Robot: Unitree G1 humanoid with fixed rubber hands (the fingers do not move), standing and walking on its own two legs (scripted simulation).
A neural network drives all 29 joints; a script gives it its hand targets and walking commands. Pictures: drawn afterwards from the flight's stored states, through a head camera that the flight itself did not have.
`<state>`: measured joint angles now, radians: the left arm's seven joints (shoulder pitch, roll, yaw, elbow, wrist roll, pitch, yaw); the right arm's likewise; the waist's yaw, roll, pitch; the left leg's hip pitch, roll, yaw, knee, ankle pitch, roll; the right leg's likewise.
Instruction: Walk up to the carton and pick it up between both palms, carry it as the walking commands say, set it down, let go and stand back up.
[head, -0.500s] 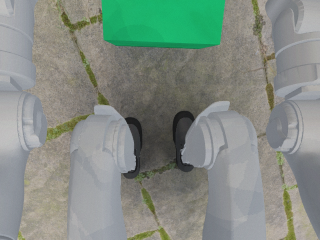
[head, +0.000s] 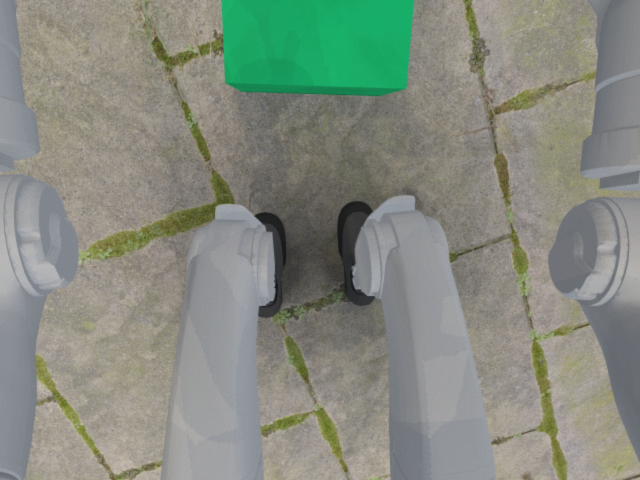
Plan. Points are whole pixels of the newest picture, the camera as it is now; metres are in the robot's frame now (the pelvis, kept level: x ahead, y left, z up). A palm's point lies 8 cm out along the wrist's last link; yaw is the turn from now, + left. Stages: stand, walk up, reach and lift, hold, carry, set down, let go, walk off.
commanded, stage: set down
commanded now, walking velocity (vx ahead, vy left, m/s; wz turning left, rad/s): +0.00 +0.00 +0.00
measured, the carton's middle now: out of the picture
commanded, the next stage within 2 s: let go in 0.60 s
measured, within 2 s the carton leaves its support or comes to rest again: neither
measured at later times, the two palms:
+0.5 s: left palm out of the picture +0.59 +0.21 +0.04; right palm out of the picture +0.56 -0.22 +0.04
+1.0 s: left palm out of the picture +0.53 +0.22 +0.10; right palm out of the picture +0.51 -0.25 +0.11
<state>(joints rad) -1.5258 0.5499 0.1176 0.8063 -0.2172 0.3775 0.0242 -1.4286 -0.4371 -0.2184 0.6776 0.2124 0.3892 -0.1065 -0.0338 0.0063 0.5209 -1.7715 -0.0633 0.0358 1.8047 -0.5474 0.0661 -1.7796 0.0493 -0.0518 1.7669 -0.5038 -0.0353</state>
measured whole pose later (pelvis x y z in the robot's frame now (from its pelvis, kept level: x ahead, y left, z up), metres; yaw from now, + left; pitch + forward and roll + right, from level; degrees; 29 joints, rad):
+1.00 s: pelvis +0.10 -0.01 +0.21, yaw +1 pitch +39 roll +1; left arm -0.76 0.28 0.22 0.78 0.03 0.16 0.00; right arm -0.71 -0.28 -0.23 0.75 -0.02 0.13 0.05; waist -0.04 -0.02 -0.09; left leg -1.18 -0.07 -0.01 0.81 -0.30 0.04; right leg -1.21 0.06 0.02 0.81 -0.27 -0.04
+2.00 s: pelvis +0.12 +0.00 +0.27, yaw +1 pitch -8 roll +0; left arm 0.22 0.20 0.03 0.41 0.02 0.17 -0.06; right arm 0.21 -0.22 -0.06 0.38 -0.03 0.21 0.08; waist 0.00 -0.01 0.15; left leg -0.05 -0.06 -0.01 0.48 -0.29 0.05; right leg -0.07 0.04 0.03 0.49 -0.28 -0.03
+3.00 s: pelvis +0.13 +0.00 +0.27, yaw +2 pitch -2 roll +0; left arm 0.22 0.35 0.04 0.90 0.03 -0.01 0.00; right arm 0.23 -0.33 -0.04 0.88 -0.03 -0.02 -0.01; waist 0.01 -0.01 -0.03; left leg -0.12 -0.06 -0.04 0.40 -0.24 0.05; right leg -0.13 0.04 0.02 0.39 -0.23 -0.03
